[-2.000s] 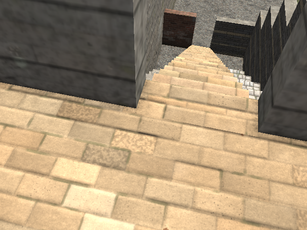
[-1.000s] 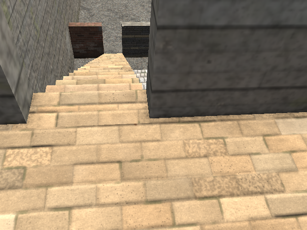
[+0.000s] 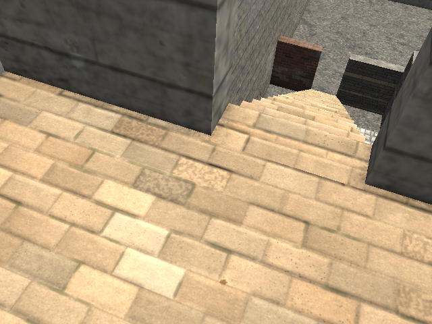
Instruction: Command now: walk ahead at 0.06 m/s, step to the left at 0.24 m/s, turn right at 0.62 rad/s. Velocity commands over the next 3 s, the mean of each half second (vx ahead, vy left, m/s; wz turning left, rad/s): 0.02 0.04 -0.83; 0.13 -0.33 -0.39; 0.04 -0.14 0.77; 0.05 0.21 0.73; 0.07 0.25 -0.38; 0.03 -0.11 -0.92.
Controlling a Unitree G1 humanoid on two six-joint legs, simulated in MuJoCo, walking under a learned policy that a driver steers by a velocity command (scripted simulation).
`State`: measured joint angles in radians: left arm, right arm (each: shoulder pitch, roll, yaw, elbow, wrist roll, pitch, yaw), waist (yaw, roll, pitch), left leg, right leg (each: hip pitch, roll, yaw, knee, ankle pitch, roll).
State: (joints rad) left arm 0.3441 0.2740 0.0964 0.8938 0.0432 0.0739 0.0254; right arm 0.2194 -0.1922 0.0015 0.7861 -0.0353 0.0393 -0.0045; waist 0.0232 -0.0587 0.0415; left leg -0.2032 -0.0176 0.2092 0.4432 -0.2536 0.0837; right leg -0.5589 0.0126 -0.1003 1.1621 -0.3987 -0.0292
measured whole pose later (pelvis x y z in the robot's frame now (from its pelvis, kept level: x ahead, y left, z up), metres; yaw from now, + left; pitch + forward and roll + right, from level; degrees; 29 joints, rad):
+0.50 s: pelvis -0.02 +0.08 -0.01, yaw -26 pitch +0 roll -2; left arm 0.21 0.32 0.11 0.69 0.02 0.12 -0.01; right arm 0.18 -0.29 -0.07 0.70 0.00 0.04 -0.03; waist 0.02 -0.01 0.08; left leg -0.37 0.10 0.13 0.86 -0.49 -0.04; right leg -0.29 0.03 -0.04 0.61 -0.31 -0.07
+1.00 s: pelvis -0.09 -0.05 -0.01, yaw -34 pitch +1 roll +0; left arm 0.07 0.18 0.01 0.70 0.05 0.05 -0.08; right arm 0.48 -0.30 -0.12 0.95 -0.05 0.06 -0.05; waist -0.09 0.03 0.06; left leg -0.33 0.21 0.00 0.77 -0.51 -0.02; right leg -0.33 -0.06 -0.04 0.61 -0.28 0.02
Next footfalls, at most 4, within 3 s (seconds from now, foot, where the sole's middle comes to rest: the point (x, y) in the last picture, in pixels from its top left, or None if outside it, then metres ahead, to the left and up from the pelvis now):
0.38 right None -0.03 -0.04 -0.77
0.54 left None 0.07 0.17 -0.77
0.94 right None -0.13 -0.19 -0.77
2.02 left None -0.08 0.15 -0.77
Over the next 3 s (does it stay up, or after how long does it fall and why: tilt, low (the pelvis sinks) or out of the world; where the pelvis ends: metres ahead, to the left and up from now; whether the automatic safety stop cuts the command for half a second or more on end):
stays up -0.13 0.22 0.00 its command is cut before an obstacle from the start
